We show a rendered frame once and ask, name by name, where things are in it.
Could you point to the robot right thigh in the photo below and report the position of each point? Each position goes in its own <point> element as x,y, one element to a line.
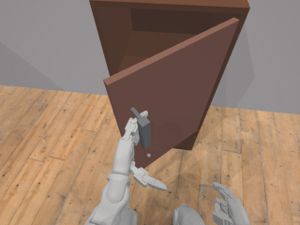
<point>186,216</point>

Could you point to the handle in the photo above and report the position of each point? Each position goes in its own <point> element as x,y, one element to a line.
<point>144,129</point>

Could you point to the robot left hand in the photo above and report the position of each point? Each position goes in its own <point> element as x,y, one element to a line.
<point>124,153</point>

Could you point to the robot right hand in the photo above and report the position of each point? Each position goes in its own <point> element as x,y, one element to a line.
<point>234,212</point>

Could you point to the right robot shin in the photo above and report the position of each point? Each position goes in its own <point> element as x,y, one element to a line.
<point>184,205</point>

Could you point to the robot left forearm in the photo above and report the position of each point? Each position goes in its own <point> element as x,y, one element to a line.
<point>114,198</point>

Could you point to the cupboard door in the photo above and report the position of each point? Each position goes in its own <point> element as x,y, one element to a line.
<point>174,86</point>

